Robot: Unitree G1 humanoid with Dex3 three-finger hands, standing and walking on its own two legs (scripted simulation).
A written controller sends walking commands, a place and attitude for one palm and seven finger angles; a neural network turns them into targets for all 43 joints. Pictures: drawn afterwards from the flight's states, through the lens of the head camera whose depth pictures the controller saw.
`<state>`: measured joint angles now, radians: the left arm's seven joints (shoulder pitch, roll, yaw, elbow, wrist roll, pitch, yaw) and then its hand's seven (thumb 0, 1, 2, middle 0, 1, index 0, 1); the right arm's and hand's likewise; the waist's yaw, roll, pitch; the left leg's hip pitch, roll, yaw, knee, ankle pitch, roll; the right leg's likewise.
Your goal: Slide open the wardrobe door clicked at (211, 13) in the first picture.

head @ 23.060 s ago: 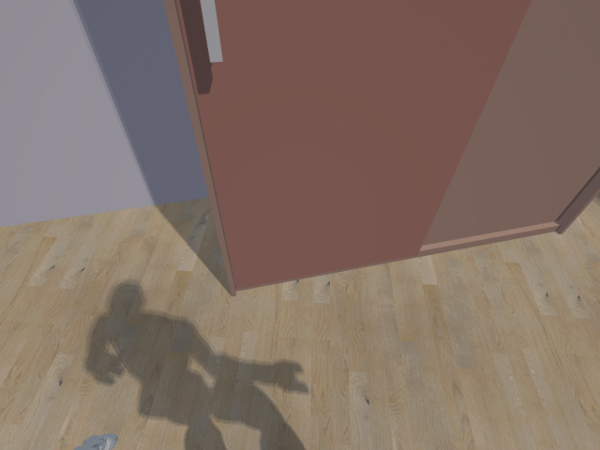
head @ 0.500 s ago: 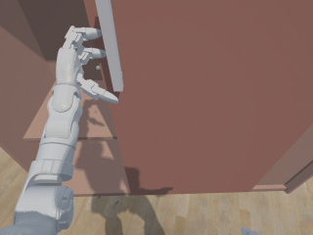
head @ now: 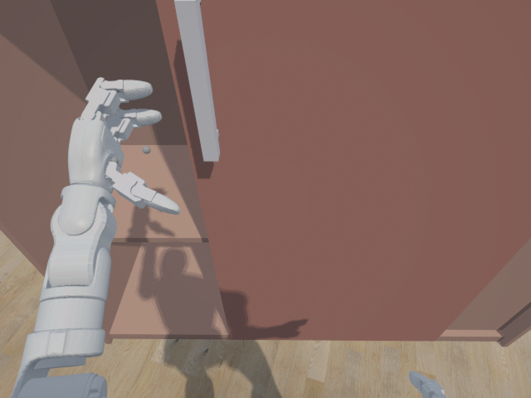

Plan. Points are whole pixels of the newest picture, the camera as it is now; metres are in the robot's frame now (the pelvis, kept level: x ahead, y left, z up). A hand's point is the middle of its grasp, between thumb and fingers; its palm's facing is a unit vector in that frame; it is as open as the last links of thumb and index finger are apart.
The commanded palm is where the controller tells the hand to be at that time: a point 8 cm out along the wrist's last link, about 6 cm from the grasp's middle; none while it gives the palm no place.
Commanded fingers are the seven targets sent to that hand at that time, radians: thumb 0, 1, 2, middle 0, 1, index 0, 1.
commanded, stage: slip the hand off the handle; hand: left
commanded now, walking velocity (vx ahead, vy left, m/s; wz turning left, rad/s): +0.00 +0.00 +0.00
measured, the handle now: (204, 84) +0.46 +0.11 +0.27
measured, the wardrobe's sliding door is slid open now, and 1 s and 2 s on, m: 0.46 0.46 0.46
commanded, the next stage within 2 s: draw the hand back to the body in 0.30 s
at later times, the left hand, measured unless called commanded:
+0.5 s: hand (128, 182) +0.30 +0.18 +0.22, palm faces +0.09 -0.99 -0.12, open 14.7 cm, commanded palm +0.27 +0.23 +0.22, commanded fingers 0.00 -0.55 0.20 -0.25 -1.15 -0.25 -1.15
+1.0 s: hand (81, 238) +0.23 +0.21 +0.20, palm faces +0.23 -0.96 -0.16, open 14.3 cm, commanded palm +0.20 +0.26 +0.20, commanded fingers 0.00 -0.19 0.38 -0.24 -0.94 -0.24 -0.94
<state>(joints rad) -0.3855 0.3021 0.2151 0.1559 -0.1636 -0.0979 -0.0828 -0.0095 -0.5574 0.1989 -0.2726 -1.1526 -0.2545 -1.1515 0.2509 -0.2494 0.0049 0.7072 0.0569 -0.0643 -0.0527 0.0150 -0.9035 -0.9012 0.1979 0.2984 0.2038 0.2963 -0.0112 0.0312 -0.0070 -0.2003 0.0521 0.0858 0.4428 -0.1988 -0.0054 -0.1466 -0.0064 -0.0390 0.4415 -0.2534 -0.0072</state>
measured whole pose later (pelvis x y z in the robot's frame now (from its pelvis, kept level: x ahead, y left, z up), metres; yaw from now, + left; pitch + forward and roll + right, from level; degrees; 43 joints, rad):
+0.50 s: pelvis +0.00 -0.01 +0.00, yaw +1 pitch -5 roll +0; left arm -0.22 0.30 0.21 -0.06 -0.22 0.10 -0.13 -0.01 -0.56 0.20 -0.26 -1.15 -0.26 -1.15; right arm 0.17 -0.25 0.05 0.68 0.07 -0.08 -0.07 0.01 -0.90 -0.90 0.20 0.30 0.21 0.30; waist 0.05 0.05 0.00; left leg -0.16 0.05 0.06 0.44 -0.20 -0.01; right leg -0.10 -0.01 -0.06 0.45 -0.27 -0.01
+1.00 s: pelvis -0.01 -0.01 +0.00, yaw +2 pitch -7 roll +0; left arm 0.06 0.33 0.27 -0.34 -0.22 0.29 -0.07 -0.01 -0.46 0.24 -0.26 -1.09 -0.25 -1.10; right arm 0.12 -0.25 0.06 0.63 0.04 -0.13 -0.08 0.02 -0.90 -0.90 0.20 0.30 0.20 0.30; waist 0.06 0.07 -0.01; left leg -0.12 0.05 0.05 0.44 -0.19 -0.01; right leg -0.05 0.00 -0.07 0.42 -0.25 -0.01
